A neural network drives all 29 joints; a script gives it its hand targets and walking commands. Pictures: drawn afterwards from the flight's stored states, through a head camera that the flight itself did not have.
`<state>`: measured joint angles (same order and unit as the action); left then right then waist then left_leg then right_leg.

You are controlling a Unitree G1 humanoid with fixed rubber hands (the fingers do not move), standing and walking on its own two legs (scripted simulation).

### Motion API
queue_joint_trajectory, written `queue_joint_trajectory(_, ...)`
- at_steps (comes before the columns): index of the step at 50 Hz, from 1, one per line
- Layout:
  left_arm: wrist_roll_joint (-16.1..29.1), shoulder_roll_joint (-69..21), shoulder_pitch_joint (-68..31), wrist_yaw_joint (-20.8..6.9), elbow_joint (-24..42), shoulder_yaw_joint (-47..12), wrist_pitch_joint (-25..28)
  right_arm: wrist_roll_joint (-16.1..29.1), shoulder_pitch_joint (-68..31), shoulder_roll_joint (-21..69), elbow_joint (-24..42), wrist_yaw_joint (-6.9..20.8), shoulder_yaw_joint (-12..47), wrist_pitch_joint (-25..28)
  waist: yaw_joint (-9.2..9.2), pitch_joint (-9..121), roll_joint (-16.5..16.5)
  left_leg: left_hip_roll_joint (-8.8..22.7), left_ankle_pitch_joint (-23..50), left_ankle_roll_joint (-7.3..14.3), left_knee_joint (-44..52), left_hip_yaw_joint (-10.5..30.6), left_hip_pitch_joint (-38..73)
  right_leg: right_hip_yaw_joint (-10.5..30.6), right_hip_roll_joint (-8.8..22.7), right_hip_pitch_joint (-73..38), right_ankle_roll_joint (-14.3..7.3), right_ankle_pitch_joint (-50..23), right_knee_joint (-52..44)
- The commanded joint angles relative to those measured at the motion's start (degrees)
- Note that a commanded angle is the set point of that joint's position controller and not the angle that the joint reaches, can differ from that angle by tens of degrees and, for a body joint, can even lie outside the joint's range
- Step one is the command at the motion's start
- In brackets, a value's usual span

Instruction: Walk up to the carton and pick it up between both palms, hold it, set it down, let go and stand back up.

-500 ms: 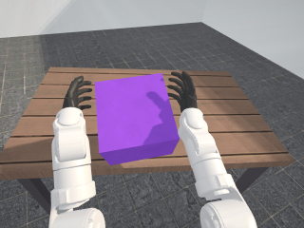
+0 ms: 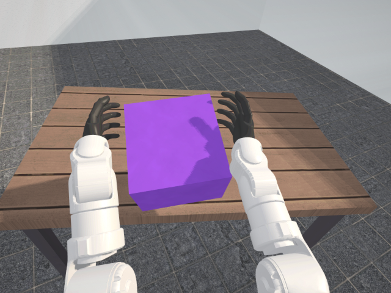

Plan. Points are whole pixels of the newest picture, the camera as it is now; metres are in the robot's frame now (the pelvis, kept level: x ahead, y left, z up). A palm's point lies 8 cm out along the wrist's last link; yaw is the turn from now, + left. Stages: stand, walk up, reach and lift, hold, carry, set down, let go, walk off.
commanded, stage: hold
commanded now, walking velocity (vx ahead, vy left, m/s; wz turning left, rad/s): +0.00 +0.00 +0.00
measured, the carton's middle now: (175, 153) +0.39 +0.00 +0.09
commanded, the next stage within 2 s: none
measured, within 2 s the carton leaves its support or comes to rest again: neither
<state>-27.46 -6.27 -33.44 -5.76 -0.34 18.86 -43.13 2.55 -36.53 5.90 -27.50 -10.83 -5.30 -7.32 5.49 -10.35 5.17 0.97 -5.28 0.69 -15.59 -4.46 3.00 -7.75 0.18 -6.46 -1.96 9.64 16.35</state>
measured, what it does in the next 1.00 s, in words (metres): stands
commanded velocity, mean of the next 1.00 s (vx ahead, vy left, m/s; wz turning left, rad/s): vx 0.00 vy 0.00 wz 0.00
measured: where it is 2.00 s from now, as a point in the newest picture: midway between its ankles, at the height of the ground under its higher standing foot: outside the picture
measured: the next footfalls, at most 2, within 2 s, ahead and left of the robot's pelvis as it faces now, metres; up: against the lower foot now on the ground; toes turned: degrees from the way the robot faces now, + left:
none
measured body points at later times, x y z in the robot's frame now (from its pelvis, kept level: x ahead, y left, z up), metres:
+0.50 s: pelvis +0.00 +0.00 +0.00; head -0.02 +0.02 +0.45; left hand +0.37 +0.15 +0.17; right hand +0.37 -0.13 +0.18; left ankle +0.06 +0.11 -0.75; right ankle +0.02 -0.09 -0.75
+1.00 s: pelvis +0.01 +0.00 +0.00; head -0.02 +0.02 +0.45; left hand +0.38 +0.14 +0.17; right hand +0.37 -0.14 +0.18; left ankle +0.06 +0.11 -0.75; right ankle +0.02 -0.09 -0.75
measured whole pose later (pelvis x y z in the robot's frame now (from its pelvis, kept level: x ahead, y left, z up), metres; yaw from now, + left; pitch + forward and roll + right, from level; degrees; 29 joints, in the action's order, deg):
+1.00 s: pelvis +0.01 +0.00 +0.00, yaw +0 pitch -13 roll +0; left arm -26.7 -5.7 -31.7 -5.6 1.8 17.8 -42.8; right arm 4.6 -35.2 5.3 -25.4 -12.3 -2.7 -7.0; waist 6.4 -10.5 5.1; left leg 1.3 -6.0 0.4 -16.1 -4.2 3.3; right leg -8.0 -0.2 -7.5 -2.1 9.6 15.4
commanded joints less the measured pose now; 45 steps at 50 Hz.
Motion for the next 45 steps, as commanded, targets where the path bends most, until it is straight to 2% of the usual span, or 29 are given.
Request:
queue_joint_trajectory(1, 9.08, -18.90, -29.43, -7.14, 6.01, -22.25, 4.19, 1.84, -32.15, 17.63, 11.09, 7.40, 19.21, 2.17, 0.24, 22.78, -5.45, -1.22, 5.78, 0.64, 0.35, -0.70, 8.29, -0.69, -0.69, 1.30, 3.09, -7.37, -2.45)
queue_joint_trajectory(2, 11.06, -19.86, -30.05, -7.07, 9.86, -24.74, 4.48, 2.53, -29.87, 17.85, 12.88, 6.83, 19.17, 2.48, 2.43, 25.07, -6.38, -0.92, 9.06, -0.51, -0.60, -0.75, 10.92, -0.69, -1.31, 0.49, 2.86, -10.93, -2.06)
queue_joint_trajectory(3, 8.47, -18.28, -29.50, -7.09, 7.76, -22.08, 4.39, 2.28, -30.08, 17.64, 9.53, 6.90, 19.31, 1.80, 0.63, 22.96, -5.17, -1.54, 8.82, 0.20, -0.38, -0.89, 10.68, -0.84, -1.18, 0.56, 3.44, -8.79, -2.76)
queue_joint_trajectory(6, 8.86, -18.17, -29.31, -7.41, 6.60, -22.45, 4.25, 2.09, -29.34, 17.49, 8.73, 7.22, 18.36, 1.47, 0.72, 20.40, -4.54, -1.26, 6.63, 0.11, -0.08, -0.74, 8.79, -1.32, -1.41, 2.04, 2.79, -6.52, -2.63)
queue_joint_trajectory(8, 9.53, -19.64, -27.27, -7.11, 11.25, -24.61, 4.21, 3.95, -29.10, 17.38, 12.68, 6.82, 21.12, 2.30, 0.80, 22.19, -6.59, -1.29, 12.41, -0.64, -1.22, -0.64, 10.77, -0.96, -1.67, -0.21, 2.93, -11.71, -2.09)
queue_joint_trajectory(9, 9.21, -17.81, -28.34, -7.47, 7.64, -22.72, 3.70, 2.81, -29.63, 16.55, 10.91, 6.72, 19.60, 1.76, 1.46, 19.63, -4.64, -1.11, 7.32, -0.25, 0.23, -1.08, 9.10, -0.94, -1.15, 0.64, 2.80, -7.26, -2.83)
queue_joint_trajectory(10, 8.98, -17.88, -28.22, -6.90, 9.79, -23.08, 3.99, 3.45, -28.69, 15.67, 10.48, 7.19, 19.66, 1.62, 0.90, 21.33, -6.89, -0.81, 9.02, -0.55, -0.38, -0.44, 9.19, -1.05, -1.87, 0.58, 2.31, -8.14, -2.42)
queue_joint_trajectory(12, 9.03, -19.23, -28.44, -6.48, 10.70, -24.48, 3.74, 3.98, -30.86, 15.90, 11.76, 7.48, 20.43, 1.99, -0.21, 21.27, -7.15, -0.86, 8.65, -0.59, -0.35, -0.56, 8.74, -1.18, -1.99, 0.97, 2.28, -7.05, -2.15)
queue_joint_trajectory(13, 10.27, -19.82, -28.97, -6.26, 12.16, -25.93, 3.96, 3.85, -30.77, 16.61, 13.88, 7.34, 20.34, 2.63, 1.66, 24.40, -6.57, -0.63, 9.78, -0.73, -1.45, -0.20, 10.09, -1.12, -1.68, 0.84, 2.61, -9.42, -1.79)
queue_joint_trajectory(14, 9.65, -18.45, -28.59, -6.18, 8.53, -23.92, 3.93, 3.66, -32.75, 16.42, 13.33, 7.05, 20.47, 2.17, 0.45, 22.44, -5.65, -0.86, 8.57, 0.00, -0.77, -0.02, 10.21, -0.76, -1.46, 2.70, 2.88, -8.51, -2.28)
queue_joint_trajectory(15, 9.15, -18.65, -27.42, -6.45, 9.82, -23.88, 3.82, 3.17, -29.39, 16.32, 11.55, 7.05, 20.06, 1.70, 1.25, 21.34, -5.82, -0.94, 8.64, -0.13, -0.61, -0.43, 10.00, -0.88, -1.48, 1.76, 2.49, -8.29, -2.35)
queue_joint_trajectory(16, 8.66, -17.36, -29.26, -6.70, 9.21, -22.37, 4.14, 3.57, -32.26, 17.78, 13.04, 6.91, 21.70, 1.99, -0.63, 21.73, -3.91, -1.53, 7.80, 1.03, -0.60, -0.24, 8.02, -0.50, -1.05, 0.58, 3.15, -8.79, -2.18)
queue_joint_trajectory(17, 8.81, -17.87, -28.13, -6.35, 11.20, -23.58, 3.88, 3.11, -29.21, 16.80, 11.61, 7.10, 21.33, 1.48, -0.02, 23.18, -5.28, -0.95, 9.54, 0.20, -0.86, -0.36, 9.93, -0.82, -1.23, 0.43, 2.91, -10.00, -1.70)
queue_joint_trajectory(18, 7.48, -15.42, -27.75, -7.23, 6.77, -20.96, 3.32, 2.69, -30.23, 16.94, 11.08, 6.63, 20.45, 1.24, -0.52, 21.47, -3.16, -1.75, 4.69, 1.55, -0.12, -0.92, 8.91, -0.57, -0.70, 0.09, 3.55, -5.52, -3.05)
queue_joint_trajectory(19, 8.71, -17.14, -26.41, -7.18, 9.36, -21.96, 3.46, 2.82, -28.24, 17.17, 11.07, 6.79, 19.87, 1.15, 0.03, 21.61, -3.84, -1.31, 6.22, 0.78, 0.42, -1.10, 8.62, -0.92, -1.43, -0.70, 3.31, -7.00, -2.48)
queue_joint_trajectory(20, 8.91, -18.19, -26.84, -7.35, 9.06, -23.18, 3.50, 2.32, -27.17, 16.33, 10.05, 6.57, 18.91, 1.09, 1.79, 20.07, -5.69, -1.02, 6.71, 0.28, 0.27, -0.72, 8.94, -0.70, -1.11, 0.39, 3.04, -8.05, -2.70)
queue_joint_trajectory(24, 11.13, -19.12, -28.80, -6.43, 13.83, -26.41, 4.81, 3.99, -28.90, 17.16, 13.67, 6.78, 22.00, 2.07, 1.28, 26.46, -7.19, -0.91, 13.11, -0.84, -1.74, -0.23, 11.08, -0.71, -1.75, -0.57, 2.82, -13.82, -1.14)
queue_joint_trajectory(25, 10.72, -16.77, -29.83, -6.96, 9.00, -23.56, 4.73, 3.02, -30.22, 17.11, 13.17, 6.18, 20.52, 1.42, 1.97, 24.07, -4.08, -1.42, 8.58, 0.10, -0.64, -0.45, 9.32, -0.07, -1.23, 0.07, 3.34, -11.18, -2.03)
queue_joint_trajectory(26, 8.50, -16.67, -28.00, -7.25, 5.77, -21.75, 3.82, 1.46, -28.27, 15.45, 8.24, 6.73, 18.20, 0.39, 1.94, 18.55, -4.25, -1.05, 3.36, 0.26, 1.04, -0.70, 8.45, -0.81, -0.99, 2.04, 2.94, -4.69, -3.13)
queue_joint_trajectory(27, 7.89, -17.09, -28.01, -7.66, 6.43, -20.71, 3.49, 2.37, -29.72, 16.48, 9.81, 6.89, 19.46, 0.82, 0.19, 17.59, -3.91, -1.37, 3.14, 1.06, 1.22, -1.13, 6.67, -0.50, -1.15, 1.44, 3.07, -4.11, -3.26)
queue_joint_trajectory(30, 9.10, -19.06, -28.43, -6.96, 9.68, -22.49, 3.86, 3.24, -29.73, 17.68, 11.28, 7.44, 20.84, 1.74, 0.01, 21.61, -4.98, -1.06, 6.14, 0.27, 0.60, -0.85, 7.82, -0.71, -1.31, 0.27, 2.52, -7.03, -2.25)
queue_joint_trajectory(31, 8.74, -16.67, -28.60, -7.11, 8.68, -21.28, 3.96, 3.45, -31.72, 18.55, 12.57, 6.92, 22.04, 2.00, -1.37, 22.77, -3.79, -1.76, 6.92, 1.42, -0.05, -1.18, 8.44, -0.24, -0.67, -0.32, 3.65, -8.40, -2.36)
queue_joint_trajectory(36, 7.91, -18.11, -28.52, -7.63, 7.67, -21.60, 3.08, 3.04, -30.49, 17.09, 10.59, 7.03, 19.71, 1.06, -0.08, 20.33, -4.83, -1.24, 4.80, 1.12, 0.75, -1.15, 7.48, -0.53, -0.98, 1.07, 2.99, -6.38, -2.63)
queue_joint_trajectory(37, 9.13, -17.57, -30.78, -7.50, 6.86, -21.89, 3.83, 2.33, -30.60, 16.99, 9.67, 6.88, 18.72, 1.06, 1.24, 20.65, -4.00, -1.35, 2.95, 0.94, 0.70, -0.89, 7.60, -0.71, -1.02, 2.51, 3.17, -5.13, -2.69)
queue_joint_trajectory(41, 10.53, -17.12, -33.00, -6.95, 6.11, -22.48, 5.24, 1.60, -32.72, 18.27, 9.96, 6.83, 19.12, 1.83, 0.61, 23.51, -5.02, -1.55, 4.17, 1.00, 0.40, -0.82, 6.76, -0.20, -0.50, 0.96, 3.61, -6.67, -2.27)
queue_joint_trajectory(42, 9.24, -18.44, -33.00, -7.05, 5.41, -22.24, 5.18, 0.28, -30.96, 17.26, 7.87, 7.19, 16.83, 1.63, 1.94, 22.33, -5.69, -1.09, 2.21, 0.54, 0.89, -0.86, 6.99, -0.51, -0.10, 2.05, 3.21, -4.64, -2.27)
queue_joint_trajectory(43, 8.32, -16.23, -31.48, -7.46, 4.84, -20.59, 4.78, 1.08, -30.92, 19.85, 8.44, 6.68, 18.59, 1.18, -0.18, 21.51, -3.59, -1.95, 3.39, 1.75, 0.36, -1.26, 7.14, -0.28, -0.02, 0.41, 4.33, -5.95, -2.59)
queue_joint_trajectory(44, 9.64, -18.31, -33.44, -7.34, 7.16, -22.97, 5.27, 1.53, -30.49, 17.95, 9.03, 6.80, 18.80, 1.99, 1.93, 25.15, -6.15, -1.28, 6.24, 0.47, -0.16, -0.95, 9.01, -0.43, -0.50, 0.02, 3.21, -9.27, -1.89)
queue_joint_trajectory(45, 10.47, -19.40, -30.39, -7.19, 8.70, -24.22, 5.26, 2.35, -30.48, 18.37, 11.93, 6.49, 20.63, 2.56, 1.32, 26.06, -5.79, -1.46, 10.28, 0.25, -1.09, -0.68, 10.95, -0.69, -0.91, -0.29, 3.60, -12.87, -1.70)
